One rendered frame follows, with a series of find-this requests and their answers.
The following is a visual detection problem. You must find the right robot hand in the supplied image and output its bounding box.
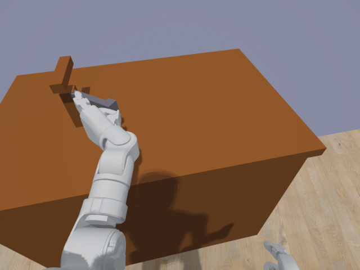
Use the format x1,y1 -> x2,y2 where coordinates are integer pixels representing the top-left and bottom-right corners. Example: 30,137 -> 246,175
264,241 -> 300,270

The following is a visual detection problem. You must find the counter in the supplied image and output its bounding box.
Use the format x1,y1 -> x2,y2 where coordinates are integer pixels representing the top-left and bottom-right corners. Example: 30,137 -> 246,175
0,48 -> 327,268

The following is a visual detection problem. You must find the left robot upper arm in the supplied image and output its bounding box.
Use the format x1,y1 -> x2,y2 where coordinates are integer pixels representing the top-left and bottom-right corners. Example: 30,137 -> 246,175
42,227 -> 126,270

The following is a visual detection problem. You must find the left robot hand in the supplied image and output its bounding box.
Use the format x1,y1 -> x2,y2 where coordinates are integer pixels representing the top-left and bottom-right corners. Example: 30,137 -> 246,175
73,91 -> 122,147

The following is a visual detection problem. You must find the tap lever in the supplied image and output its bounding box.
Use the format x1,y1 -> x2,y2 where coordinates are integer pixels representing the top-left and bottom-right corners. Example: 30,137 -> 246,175
70,90 -> 119,111

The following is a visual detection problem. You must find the left robot forearm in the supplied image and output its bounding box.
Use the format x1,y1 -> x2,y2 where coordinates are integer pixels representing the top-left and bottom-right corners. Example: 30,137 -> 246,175
60,125 -> 140,267

